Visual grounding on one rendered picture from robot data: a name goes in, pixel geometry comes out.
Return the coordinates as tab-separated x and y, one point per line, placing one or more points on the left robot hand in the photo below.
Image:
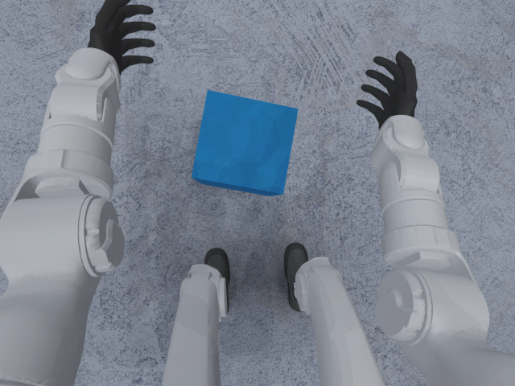
109	31

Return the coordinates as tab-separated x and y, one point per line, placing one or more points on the right robot hand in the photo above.
402	90

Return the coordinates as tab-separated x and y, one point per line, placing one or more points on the left robot foot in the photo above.
218	259

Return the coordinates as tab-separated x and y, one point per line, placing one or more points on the carton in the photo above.
244	144

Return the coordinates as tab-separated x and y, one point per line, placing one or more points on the robot right forearm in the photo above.
416	229

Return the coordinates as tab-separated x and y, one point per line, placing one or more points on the right robot upper arm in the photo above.
440	321

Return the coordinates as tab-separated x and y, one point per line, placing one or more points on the robot left shin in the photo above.
199	269

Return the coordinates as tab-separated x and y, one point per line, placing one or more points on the left robot upper arm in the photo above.
53	251

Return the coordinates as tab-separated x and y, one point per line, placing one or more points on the robot left forearm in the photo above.
77	136

